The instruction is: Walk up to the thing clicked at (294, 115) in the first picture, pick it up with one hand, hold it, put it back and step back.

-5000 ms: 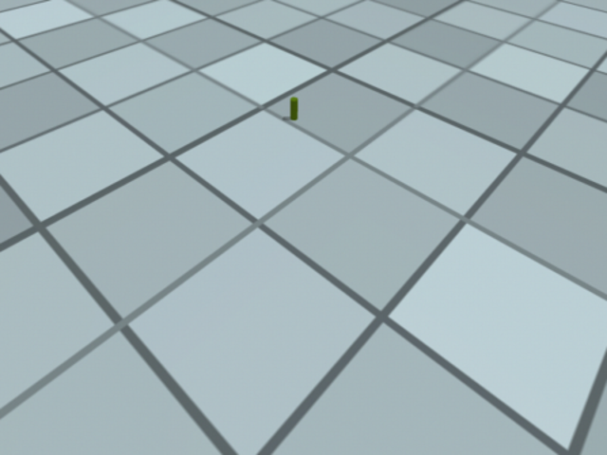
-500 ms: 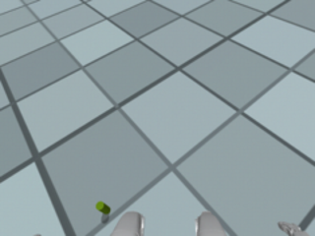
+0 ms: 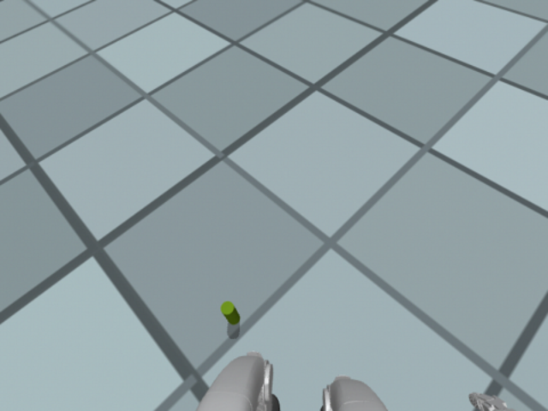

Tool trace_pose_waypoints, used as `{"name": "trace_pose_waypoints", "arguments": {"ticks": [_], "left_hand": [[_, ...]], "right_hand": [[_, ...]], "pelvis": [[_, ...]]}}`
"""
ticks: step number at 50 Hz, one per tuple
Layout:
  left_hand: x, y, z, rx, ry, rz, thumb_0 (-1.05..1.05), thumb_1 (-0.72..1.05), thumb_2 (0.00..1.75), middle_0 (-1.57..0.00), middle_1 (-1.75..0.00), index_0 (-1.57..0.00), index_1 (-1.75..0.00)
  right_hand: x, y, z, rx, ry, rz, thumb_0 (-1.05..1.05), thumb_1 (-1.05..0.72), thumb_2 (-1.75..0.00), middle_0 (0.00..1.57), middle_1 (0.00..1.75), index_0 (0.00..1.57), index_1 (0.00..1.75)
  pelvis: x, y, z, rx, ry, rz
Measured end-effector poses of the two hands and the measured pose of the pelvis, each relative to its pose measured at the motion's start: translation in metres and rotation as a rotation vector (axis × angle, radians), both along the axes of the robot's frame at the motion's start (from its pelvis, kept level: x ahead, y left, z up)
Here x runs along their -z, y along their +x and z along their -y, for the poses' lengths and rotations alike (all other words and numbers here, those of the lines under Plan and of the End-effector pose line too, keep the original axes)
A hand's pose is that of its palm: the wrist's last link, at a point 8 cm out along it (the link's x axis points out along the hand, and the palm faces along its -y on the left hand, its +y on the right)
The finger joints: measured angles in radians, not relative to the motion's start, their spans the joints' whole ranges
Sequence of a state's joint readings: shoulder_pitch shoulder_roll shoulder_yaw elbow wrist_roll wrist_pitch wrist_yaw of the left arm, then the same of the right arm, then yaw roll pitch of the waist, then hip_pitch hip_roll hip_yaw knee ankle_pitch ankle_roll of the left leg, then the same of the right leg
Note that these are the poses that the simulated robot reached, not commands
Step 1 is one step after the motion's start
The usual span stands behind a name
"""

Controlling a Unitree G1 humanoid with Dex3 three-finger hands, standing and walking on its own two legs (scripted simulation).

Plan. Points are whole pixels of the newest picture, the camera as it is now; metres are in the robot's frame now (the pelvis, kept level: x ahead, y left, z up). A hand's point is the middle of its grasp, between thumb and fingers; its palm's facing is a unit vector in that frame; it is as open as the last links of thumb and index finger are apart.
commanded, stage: walk up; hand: left
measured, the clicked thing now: (230, 313) +0.44 +0.21 -0.67
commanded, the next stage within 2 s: none
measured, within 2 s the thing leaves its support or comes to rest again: neither
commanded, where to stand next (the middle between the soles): +0.07 +0.04 m, yaw -3 degrees
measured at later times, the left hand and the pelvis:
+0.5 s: hand out of the picture +0.04 +0.39 -0.12, palm faces -0.09 -0.93 -0.35, open 7.4 cm; pelvis -0.03 +0.10 +0.04, yaw -4 degrees
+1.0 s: hand (97, 376) +0.19 +0.31 -0.12, palm faces -0.09 -0.94 -0.34, open 7.4 cm; pelvis +0.03 +0.07 +0.02, yaw -6 degrees
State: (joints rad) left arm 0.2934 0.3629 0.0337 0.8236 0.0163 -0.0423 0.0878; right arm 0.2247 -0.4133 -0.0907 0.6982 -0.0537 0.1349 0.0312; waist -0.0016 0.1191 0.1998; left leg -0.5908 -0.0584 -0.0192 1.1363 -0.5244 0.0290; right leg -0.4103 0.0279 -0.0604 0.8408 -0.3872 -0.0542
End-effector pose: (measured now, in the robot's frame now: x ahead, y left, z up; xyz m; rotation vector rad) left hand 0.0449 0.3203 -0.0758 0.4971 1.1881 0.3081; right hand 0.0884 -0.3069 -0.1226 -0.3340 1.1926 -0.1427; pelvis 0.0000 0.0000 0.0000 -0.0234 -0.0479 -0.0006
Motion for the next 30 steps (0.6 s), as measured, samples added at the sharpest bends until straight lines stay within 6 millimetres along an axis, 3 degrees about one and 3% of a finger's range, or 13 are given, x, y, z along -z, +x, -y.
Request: {"name": "trace_pose_waypoints", "arguments": {"ticks": [6, 11, 15, 19, 22, 26, 30], "left_hand": [[-0.009, -0.022, -0.045, -0.009, 0.001, 0.042, 0.01, 0.9, 0.9, -0.21, -0.31, -0.21, -0.3], [0.004, -0.018, -0.091, 0.008, -0.039, 0.096, 0.01, 0.9, 0.9, -0.21, -0.3, -0.21, -0.3], [0.008, -0.013, -0.109, 0.019, -0.089, 0.071, 0.01, 0.9, 0.9, -0.2, -0.3, -0.2, -0.3], [0.007, -0.008, -0.117, 0.034, -0.145, 0.043, 0.01, 0.9, 0.9, -0.2, -0.3, -0.2, -0.3], [0.009, -0.007, -0.117, 0.036, -0.174, -0.002, 0.01, 0.9, 0.9, -0.2, -0.3, -0.2, -0.3], [0.012, 0.0, -0.108, 0.049, -0.197, -0.064, 0.01, 0.9, 0.9, -0.2, -0.3, -0.2, -0.3], [0.015, 0.025, -0.085, 0.091, -0.211, -0.085, 0.01, 0.91, 0.9, -0.2, -0.3, -0.2, -0.3]], "right_hand": [[-0.005, -0.038, -0.038, 0.027, 0.023, 0.007, 0.01, -0.9, -0.9, 0.21, 0.3, 0.2, 0.3], [-0.012, -0.083, -0.063, 0.045, -0.061, 0.001, 0.01, -0.9, -0.9, 0.21, 0.3, 0.2, 0.3], [-0.035, -0.126, -0.08, 0.099, -0.099, -0.019, 0.01, -0.9, -0.9, 0.21, 0.3, 0.2, 0.3], [-0.063, -0.159, -0.084, 0.148, -0.143, -0.065, 0.01, -0.9, -0.9, 0.21, 0.3, 0.2, 0.3], [-0.078, -0.172, -0.08, 0.179, -0.177, -0.101, 0.01, -0.9, -0.9, 0.21, 0.3, 0.2, 0.3], [-0.089, -0.173, -0.072, 0.201, -0.201, -0.124, 0.01, -0.9, -0.9, 0.21, 0.3, 0.2, 0.3], [-0.084, -0.16, -0.063, 0.205, -0.188, -0.125, 0.01, -0.9, -0.9, 0.21, 0.3, 0.2, 0.3]], "pelvis": [[-0.006, -0.029, -0.042, -0.007, 0.033, -0.002], [0.002, -0.042, -0.082, -0.014, 0.053, 0.003], [-0.011, -0.046, -0.096, 0.003, 0.039, 0.017], [-0.027, -0.043, -0.101, 0.023, 0.027, 0.023], [-0.033, -0.038, -0.102, 0.044, 0.021, 0.019], [-0.038, -0.027, -0.099, 0.071, 0.022, 0.008], [-0.035, -0.015, -0.09, 0.096, 0.027, -0.003]]}}
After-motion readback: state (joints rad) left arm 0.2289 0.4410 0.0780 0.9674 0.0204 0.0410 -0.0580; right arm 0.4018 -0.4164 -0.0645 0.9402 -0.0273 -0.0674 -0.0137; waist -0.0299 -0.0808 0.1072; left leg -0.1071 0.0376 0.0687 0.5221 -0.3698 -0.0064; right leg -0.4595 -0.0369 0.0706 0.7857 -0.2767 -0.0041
